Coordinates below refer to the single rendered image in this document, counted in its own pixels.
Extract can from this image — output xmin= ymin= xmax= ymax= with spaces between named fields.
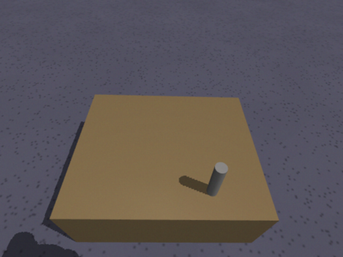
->
xmin=206 ymin=162 xmax=228 ymax=196

